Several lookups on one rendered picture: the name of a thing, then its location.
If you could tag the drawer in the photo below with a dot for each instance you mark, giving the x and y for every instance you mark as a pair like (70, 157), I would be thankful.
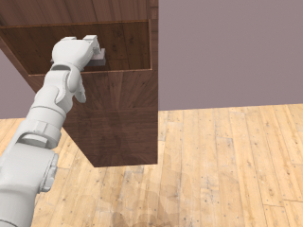
(126, 43)

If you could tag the robot left forearm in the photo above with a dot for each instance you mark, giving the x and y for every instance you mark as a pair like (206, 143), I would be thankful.
(43, 124)

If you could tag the robot left hand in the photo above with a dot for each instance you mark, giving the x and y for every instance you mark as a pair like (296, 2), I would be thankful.
(77, 53)

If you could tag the robot left upper arm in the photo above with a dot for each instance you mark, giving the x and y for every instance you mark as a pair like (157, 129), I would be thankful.
(27, 171)

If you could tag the cabinet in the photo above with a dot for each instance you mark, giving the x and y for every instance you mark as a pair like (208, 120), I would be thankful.
(117, 125)

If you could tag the handle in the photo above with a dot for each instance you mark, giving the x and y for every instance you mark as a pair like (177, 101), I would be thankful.
(96, 60)

